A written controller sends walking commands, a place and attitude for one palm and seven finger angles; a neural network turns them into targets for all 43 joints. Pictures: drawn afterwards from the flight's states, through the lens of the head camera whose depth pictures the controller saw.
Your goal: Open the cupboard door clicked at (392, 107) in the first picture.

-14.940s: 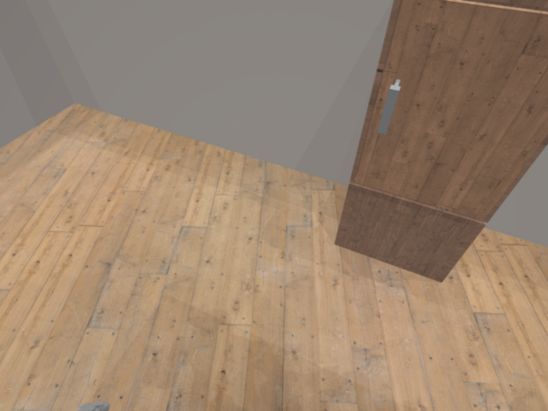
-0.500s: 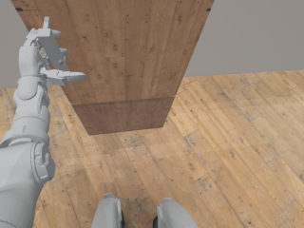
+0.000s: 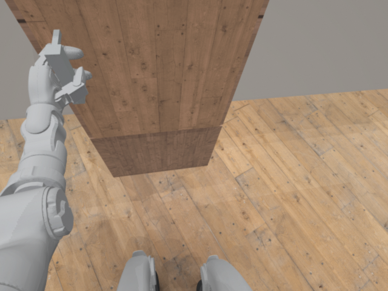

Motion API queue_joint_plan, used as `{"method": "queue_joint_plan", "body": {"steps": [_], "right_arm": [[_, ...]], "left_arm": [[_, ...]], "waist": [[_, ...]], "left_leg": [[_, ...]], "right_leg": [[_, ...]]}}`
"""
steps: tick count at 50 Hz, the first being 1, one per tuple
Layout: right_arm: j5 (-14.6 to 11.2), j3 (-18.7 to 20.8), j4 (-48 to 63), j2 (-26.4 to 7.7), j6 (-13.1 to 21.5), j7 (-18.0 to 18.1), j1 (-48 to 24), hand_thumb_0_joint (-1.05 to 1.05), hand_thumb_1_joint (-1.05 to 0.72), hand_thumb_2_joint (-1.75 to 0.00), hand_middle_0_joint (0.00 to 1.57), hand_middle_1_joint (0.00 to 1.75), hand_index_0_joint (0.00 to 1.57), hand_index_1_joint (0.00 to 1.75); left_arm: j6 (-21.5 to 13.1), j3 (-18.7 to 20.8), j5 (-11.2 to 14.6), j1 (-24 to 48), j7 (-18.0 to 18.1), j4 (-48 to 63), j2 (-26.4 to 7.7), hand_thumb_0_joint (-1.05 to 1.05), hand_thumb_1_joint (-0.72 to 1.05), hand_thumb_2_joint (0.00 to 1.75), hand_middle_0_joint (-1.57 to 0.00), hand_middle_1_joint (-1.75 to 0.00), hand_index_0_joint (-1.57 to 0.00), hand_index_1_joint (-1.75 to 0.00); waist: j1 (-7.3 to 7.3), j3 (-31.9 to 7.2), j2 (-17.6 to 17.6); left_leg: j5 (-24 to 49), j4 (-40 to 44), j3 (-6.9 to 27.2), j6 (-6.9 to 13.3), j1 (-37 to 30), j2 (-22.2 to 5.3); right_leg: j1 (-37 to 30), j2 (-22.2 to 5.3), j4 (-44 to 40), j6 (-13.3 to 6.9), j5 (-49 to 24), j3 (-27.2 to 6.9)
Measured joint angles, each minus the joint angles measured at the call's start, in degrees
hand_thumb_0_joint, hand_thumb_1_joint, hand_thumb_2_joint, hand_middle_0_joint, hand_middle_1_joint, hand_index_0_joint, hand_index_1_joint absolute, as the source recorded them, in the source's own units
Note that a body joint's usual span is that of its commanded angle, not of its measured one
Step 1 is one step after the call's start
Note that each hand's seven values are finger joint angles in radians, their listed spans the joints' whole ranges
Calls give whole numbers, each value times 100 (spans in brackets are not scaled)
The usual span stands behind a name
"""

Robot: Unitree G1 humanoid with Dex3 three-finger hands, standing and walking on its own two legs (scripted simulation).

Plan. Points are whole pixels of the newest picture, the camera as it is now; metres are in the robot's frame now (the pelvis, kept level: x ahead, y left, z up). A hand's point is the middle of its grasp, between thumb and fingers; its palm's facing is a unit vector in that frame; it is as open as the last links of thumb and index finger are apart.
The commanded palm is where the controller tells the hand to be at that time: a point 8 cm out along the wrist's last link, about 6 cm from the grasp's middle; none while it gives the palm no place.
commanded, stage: pull the door open along its arc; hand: left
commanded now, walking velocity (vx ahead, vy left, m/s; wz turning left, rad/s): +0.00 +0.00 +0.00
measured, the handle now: (68, 69) +0.55 +0.21 +0.08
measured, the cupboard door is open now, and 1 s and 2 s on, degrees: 0 31 37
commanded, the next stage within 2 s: open thumb and fingers to let go in 1.14 s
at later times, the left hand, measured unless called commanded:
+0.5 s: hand (87, 110) +0.45 +0.17 +0.07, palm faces +0.06 -1.00 +0.01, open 5.8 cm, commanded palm +0.39 +0.21 +0.08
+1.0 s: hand (133, 166) +0.33 +0.08 +0.08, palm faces +0.44 -0.90 +0.01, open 5.8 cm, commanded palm +0.27 +0.12 +0.08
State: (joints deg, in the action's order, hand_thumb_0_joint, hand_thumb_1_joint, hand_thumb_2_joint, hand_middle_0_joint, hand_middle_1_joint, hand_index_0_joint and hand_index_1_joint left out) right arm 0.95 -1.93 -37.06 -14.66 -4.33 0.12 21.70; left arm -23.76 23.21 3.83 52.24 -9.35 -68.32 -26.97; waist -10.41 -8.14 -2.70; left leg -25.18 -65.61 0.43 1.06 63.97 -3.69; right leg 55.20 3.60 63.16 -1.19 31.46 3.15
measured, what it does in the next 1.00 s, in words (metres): stands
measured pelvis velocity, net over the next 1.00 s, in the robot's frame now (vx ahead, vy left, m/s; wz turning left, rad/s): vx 0.01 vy -0.02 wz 0.06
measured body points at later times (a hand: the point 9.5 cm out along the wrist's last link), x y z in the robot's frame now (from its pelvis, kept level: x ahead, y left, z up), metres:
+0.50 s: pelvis +0.01 +0.00 +0.02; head +0.11 +0.01 +0.46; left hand +0.44 +0.22 +0.08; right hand +0.04 -0.26 -0.10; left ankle +0.05 +0.11 -0.65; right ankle -0.02 -0.11 -0.65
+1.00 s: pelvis +0.01 -0.02 +0.02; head +0.05 -0.03 +0.47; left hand +0.31 +0.13 +0.08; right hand +0.19 -0.23 -0.08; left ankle +0.05 +0.11 -0.65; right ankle -0.02 -0.11 -0.65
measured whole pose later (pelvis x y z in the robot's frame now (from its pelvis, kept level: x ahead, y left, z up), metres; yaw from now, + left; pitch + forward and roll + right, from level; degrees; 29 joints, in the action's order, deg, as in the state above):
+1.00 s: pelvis +0.01 -0.02 +0.02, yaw +4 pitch +13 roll +0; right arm 3.7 0.0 -32.0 -10.2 -3.4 -1.9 11.4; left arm -18.1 -6.2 -3.6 3.4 32.1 -19.1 5.9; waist -0.6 -9.8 -2.3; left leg -24.0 -58.0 0.6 -0.8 47.4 -1.3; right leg 39.5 1.5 58.6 -2.8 32.5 3.6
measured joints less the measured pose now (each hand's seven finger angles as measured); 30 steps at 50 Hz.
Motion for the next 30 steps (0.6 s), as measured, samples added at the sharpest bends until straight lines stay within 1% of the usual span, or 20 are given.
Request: {"method": "queue_joint_plan", "body": {"steps": [6, 7, 13, 19, 23, 26, 27, 28, 30], "right_arm": [[-5, -8, 50, -4, 3, 9, -22, 0, -91, -90, 20, 30, 20, 30], [-7, -2, 51, -1, 6, 7, -18, 0, -91, -90, 20, 30, 20, 30], [-14, 49, 12, 9, -11, -37, 49, 0, -91, -90, 20, 30, 20, 30], [-76, 112, 72, 24, -93, -83, 107, 0, -91, -90, 20, 30, 20, 30], [-134, 159, 164, 50, -120, -123, 82, 0, -91, -90, 20, 30, 20, 30], [-167, 187, 253, 64, -98, -153, 17, 0, -91, -90, 20, 30, 20, 30], [-160, 204, 276, 74, -74, -152, -16, 0, -91, -90, 20, 30, 20, 30], [-140, 219, 289, 84, -41, -154, -59, 0, -91, -90, 20, 30, 20, 30], [-72, 229, 309, 105, 28, -178, -178, 0, -91, -90, 20, 30, 20, 30]], "left_arm": [[15, 34, -14, 22, 29, -36, -69, 0, 70, 84, -40, -135, -39, -135], [26, -3, 17, 21, 54, -21, -72, 0, 70, 84, -40, -135, -39, -135], [53, -145, 154, -173, 137, 252, 84, 0, 71, 83, -40, -135, -39, -135], [53, -309, 324, -877, 173, 920, 444, 0, 72, 78, -39, -135, -39, -135], [81, -530, 486, -1623, 252, 1660, 806, 0, 71, 76, -38, -135, -39, -135], [105, -773, 555, -2266, 325, 2306, 1104, 0, 70, 74, -37, -135, -39, -135], [124, -840, 598, -2460, 442, 2521, 1261, 0, 69, 73, -37, -135, -39, -135], [136, -916, 637, -2638, 687, 2739, 1462, 1, 68, 73, -37, -135, -39, -135], [128, -1052, 587, -2932, 1324, 3135, 1896, 2, 67, 74, -37, -135, -39, -135]], "waist": [[-41, 13, -7], [-41, 16, -7], [48, 3, -5], [179, -50, -6], [289, -97, 4], [383, -145, 16], [438, -154, 24], [496, -162, 30], [590, -183, 53]], "left_leg": [[9, -28, 0, -8, 31, -11], [14, -28, 1, -9, 36, -9], [35, 32, -22, -9, -16, -1], [36, 219, -106, 4, -322, 15], [40, 403, -165, 11, -631, 35], [42, 535, -197, 13, -867, 56], [40, 572, -209, 11, -945, 57], [38, 604, -218, 9, -1013, 60], [37, 639, -222, 5, -1104, 82]], "right_leg": [[40, 10, 41, -8, -5, -2], [47, 9, 45, -9, -7, -1], [9, -1, 3, -8, -25, -23], [-257, -22, -156, 7, -38, -107], [-542, -44, -325, 18, -53, -165], [-765, -65, -448, 24, -60, -196], [-839, -67, -486, 26, -61, -209], [-905, -70, -518, 29, -63, -218], [-993, -91, -540, 33, -51, -220]]}}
